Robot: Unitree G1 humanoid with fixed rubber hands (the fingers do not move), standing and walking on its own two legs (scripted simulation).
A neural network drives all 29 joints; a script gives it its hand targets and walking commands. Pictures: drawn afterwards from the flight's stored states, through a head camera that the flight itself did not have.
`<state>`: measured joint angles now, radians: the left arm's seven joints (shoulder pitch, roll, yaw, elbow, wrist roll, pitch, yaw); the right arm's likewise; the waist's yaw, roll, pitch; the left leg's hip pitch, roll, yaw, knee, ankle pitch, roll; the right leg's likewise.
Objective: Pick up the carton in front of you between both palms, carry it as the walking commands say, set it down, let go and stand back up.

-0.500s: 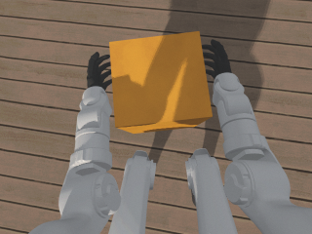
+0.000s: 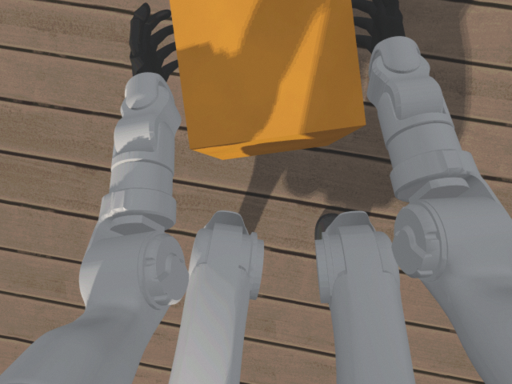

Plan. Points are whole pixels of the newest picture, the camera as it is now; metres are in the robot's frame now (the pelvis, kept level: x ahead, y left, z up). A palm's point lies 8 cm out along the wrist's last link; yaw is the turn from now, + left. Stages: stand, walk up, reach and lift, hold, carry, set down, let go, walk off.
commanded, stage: set down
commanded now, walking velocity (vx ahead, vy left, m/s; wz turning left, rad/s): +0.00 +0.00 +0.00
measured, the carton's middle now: (267, 83) +0.50 +0.01 -0.24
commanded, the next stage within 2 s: none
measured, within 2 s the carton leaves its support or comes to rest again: rests again in 1.22 s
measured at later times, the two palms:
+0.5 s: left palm (158, 81) +0.50 +0.16 -0.18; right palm (377, 46) +0.53 -0.14 -0.18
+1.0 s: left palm (155, 75) +0.51 +0.16 -0.18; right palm (378, 40) +0.54 -0.15 -0.18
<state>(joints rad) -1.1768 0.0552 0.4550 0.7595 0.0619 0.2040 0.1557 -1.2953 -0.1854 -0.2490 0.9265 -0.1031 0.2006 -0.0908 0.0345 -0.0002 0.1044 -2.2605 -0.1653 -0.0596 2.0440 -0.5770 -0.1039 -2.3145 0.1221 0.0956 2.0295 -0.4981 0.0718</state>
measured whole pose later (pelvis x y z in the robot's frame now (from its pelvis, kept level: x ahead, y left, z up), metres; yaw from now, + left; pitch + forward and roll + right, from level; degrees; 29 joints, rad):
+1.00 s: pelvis +0.00 -0.01 -0.03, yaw +1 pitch +38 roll +2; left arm -1.30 0.12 0.51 0.96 0.15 0.13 0.02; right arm -1.42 -0.24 -0.34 1.13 -0.17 0.12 0.01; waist 0.04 0.00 0.25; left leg -2.24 -0.13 -0.04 2.17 -0.60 -0.09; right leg -2.29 0.08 0.06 2.17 -0.53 0.03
